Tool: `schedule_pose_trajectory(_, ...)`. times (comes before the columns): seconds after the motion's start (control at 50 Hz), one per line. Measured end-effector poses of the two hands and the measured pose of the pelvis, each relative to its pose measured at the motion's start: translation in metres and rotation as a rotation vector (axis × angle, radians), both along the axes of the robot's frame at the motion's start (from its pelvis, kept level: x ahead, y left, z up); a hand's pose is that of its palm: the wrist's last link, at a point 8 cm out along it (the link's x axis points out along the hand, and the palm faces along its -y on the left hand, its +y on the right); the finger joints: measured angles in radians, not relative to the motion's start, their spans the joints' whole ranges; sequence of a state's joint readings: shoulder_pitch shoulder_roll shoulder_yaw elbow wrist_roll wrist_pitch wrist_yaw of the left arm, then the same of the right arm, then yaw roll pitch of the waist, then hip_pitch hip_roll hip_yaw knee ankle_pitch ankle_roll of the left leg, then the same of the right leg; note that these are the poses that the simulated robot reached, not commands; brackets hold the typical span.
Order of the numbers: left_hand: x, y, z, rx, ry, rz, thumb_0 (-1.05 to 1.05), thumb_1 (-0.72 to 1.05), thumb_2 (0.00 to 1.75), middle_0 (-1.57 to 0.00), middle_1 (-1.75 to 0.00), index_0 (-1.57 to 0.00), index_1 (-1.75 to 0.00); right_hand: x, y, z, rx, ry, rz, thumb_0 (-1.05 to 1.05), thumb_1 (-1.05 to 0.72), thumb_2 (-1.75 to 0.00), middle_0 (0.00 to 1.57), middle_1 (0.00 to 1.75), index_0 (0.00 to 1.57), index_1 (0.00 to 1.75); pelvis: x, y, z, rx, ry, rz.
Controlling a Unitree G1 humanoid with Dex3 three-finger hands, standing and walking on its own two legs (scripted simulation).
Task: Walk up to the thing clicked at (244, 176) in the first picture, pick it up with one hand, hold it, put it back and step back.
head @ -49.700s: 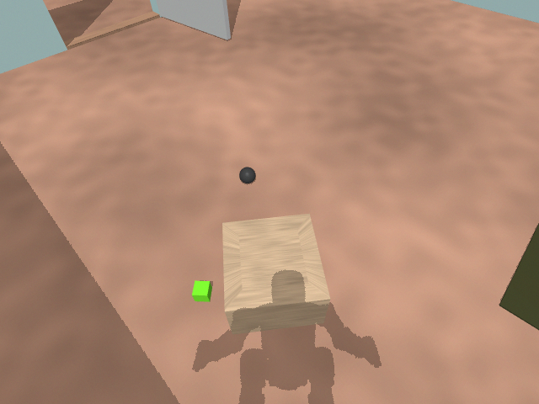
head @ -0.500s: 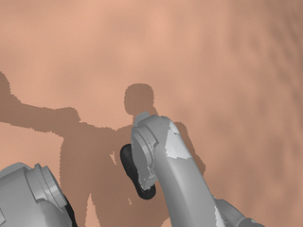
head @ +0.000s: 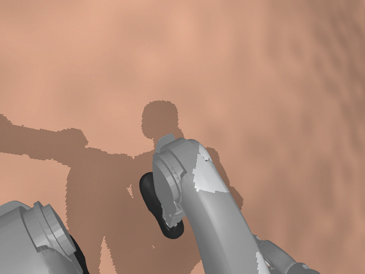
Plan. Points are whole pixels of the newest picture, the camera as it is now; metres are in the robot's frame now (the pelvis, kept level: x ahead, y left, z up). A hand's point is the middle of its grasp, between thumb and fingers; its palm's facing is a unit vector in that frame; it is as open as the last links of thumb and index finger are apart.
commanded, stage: open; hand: left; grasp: from above
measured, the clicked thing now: out of the picture +0.50 +0.30 -0.27
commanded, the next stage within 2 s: withdraw in 0.60 s
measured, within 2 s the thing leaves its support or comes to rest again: neither
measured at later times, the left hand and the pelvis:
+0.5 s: hand out of the picture +0.48 +0.30 -0.24, palm faces -0.43 -0.15 -0.89, open 13.8 cm; pelvis +0.00 +0.00 +0.00, yaw +0 degrees
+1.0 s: hand out of the picture +0.50 +0.32 -0.18, palm faces -0.29 -0.10 -0.95, open 14.1 cm; pelvis +0.00 +0.00 +0.01, yaw +1 degrees
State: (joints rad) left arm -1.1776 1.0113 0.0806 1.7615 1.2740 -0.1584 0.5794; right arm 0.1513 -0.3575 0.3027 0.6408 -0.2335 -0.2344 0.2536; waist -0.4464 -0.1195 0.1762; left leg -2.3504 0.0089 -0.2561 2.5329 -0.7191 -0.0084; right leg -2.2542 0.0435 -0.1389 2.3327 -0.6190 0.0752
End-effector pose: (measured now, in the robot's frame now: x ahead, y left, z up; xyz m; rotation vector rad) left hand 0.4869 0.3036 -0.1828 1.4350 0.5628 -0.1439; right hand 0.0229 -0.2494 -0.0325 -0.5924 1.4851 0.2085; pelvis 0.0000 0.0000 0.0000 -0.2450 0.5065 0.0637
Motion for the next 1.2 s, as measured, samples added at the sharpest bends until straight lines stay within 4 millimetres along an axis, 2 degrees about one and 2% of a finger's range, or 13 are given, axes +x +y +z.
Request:
schedule_pose_trajectory(0.16,-0.001,-0.001,-0.004,-0.004,0.014,-0.004,0.00,-0.40,0.93,-0.17,-0.99,-0.18,-0.98,-0.001,0.004,0.002,0.006,0.014,-0.005,0.00,-0.90,-0.91,0.20,0.30,0.20,0.30,0.001,0.001,0.003,-0.003,0.008,-0.001)
schedule_pose_trajectory(0.3,0.000,0.001,-0.005,-0.005,0.007,-0.003,0.00,-0.48,0.99,-0.11,-1.03,-0.11,-1.03,-0.001,0.005,0.003,0.004,0.021,-0.002,0.00,-0.90,-0.91,0.20,0.30,0.20,0.30,0.001,0.000,0.003,-0.005,0.009,0.001)
schedule_pose_trajectory(0.76,-0.002,0.001,-0.005,-0.006,0.009,-0.007,0.00,-0.48,1.02,-0.08,-1.07,-0.09,-1.06,-0.004,0.006,0.006,-0.004,0.019,-0.009,0.00,-0.90,-0.90,0.20,0.30,0.20,0.30,-0.001,0.001,0.005,-0.009,0.004,0.001)
schedule_pose_trajectory(0.84,0.001,0.003,0.000,-0.004,-0.020,-0.013,0.00,-0.49,1.01,-0.08,-1.05,-0.09,-1.05,-0.005,0.006,0.007,-0.007,0.019,-0.014,0.00,-0.91,-0.91,0.20,0.30,0.20,0.30,-0.001,0.001,0.006,-0.010,0.006,0.001)
schedule_pose_trajectory(0.92,0.008,0.008,0.021,0.013,-0.095,-0.014,0.00,-0.51,1.01,-0.09,-1.03,-0.09,-1.03,-0.006,0.004,0.005,-0.001,0.024,-0.035,0.00,-0.91,-0.91,0.20,0.30,0.20,0.30,0.000,0.000,0.007,-0.005,0.022,0.004)
schedule_pose_trajectory(1.0,0.011,0.016,0.059,0.051,-0.146,-0.016,0.00,-0.53,1.01,-0.09,-1.02,-0.09,-1.02,0.002,0.001,0.001,0.022,0.010,-0.071,0.00,-0.91,-0.91,0.20,0.30,0.20,0.30,0.005,-0.001,0.012,0.007,0.058,0.012)
schedule_pose_trajectory(1.12,0.002,0.029,0.122,0.110,-0.114,0.029,0.00,-0.53,1.02,-0.09,-1.01,-0.08,-1.01,0.032,-0.006,-0.009,0.070,-0.072,-0.114,0.00,-0.91,-0.91,0.20,0.30,0.20,0.30,0.007,-0.002,0.026,0.034,0.093,0.030)
schedule_pose_trajectory(1.2,-0.009,0.027,0.155,0.090,-0.053,0.056,0.00,-0.54,1.03,-0.09,-1.00,-0.08,-1.02,0.052,-0.009,-0.009,0.089,-0.127,-0.124,0.00,-0.91,-0.91,0.20,0.30,0.20,0.30,0.002,-0.004,0.040,0.059,0.092,0.049)
